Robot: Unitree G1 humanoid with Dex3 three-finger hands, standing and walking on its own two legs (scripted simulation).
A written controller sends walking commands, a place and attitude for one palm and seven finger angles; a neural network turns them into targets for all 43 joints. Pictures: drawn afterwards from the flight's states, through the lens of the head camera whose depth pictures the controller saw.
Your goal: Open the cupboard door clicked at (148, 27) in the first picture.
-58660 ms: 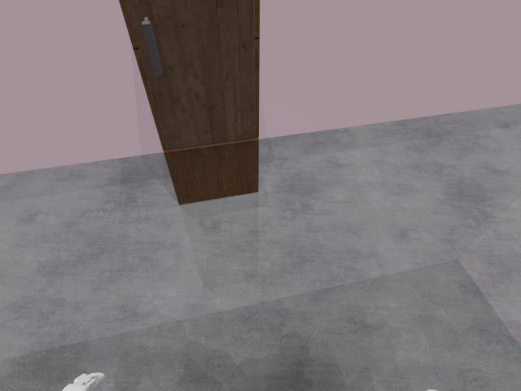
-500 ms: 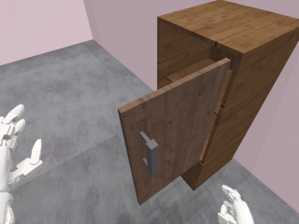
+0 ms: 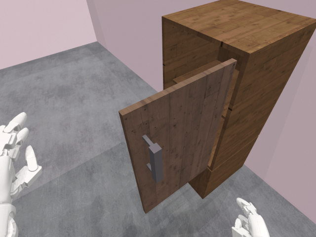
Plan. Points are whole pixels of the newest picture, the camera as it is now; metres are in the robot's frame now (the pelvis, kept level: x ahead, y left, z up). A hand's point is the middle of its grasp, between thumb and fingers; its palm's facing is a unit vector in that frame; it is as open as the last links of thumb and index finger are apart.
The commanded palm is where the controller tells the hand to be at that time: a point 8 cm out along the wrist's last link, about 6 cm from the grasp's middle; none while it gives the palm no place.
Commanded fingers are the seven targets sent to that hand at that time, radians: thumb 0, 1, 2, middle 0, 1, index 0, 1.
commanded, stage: step back with the hand held close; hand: left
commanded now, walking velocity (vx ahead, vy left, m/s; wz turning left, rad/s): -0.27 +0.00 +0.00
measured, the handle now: (152, 159) +0.31 +0.07 +0.03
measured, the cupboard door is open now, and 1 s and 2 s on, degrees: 90 90 90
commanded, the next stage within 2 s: stop stepping back and stand still in 1.18 s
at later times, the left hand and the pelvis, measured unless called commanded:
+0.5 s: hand (15, 192) +0.14 +0.28 +0.15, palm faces +0.37 -0.77 -0.52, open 7.4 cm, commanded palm +0.08 +0.32 +0.17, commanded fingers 0.00 0.90 0.90 -0.20 -0.30 -0.20 -0.30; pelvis -0.06 +0.02 -0.01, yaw -1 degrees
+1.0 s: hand out of the picture +0.07 +0.29 +0.16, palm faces +0.43 -0.77 -0.47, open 7.5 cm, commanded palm +0.01 +0.32 +0.17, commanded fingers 0.00 0.90 0.90 -0.20 -0.30 -0.20 -0.30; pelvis -0.13 +0.02 -0.01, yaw -1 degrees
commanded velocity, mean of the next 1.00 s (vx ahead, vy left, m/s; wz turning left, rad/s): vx -0.31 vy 0.00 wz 0.00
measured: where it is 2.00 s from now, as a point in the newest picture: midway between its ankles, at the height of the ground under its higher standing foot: outside the picture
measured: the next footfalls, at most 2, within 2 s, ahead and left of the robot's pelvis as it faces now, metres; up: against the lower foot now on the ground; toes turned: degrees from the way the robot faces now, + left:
right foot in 1.04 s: -0.19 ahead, -0.09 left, +0.00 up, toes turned -1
left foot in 1.24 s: -0.08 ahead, +0.10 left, +0.00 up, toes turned -2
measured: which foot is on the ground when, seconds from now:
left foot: down 0.00-1.00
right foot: down 0.00-0.78, up 0.80-1.00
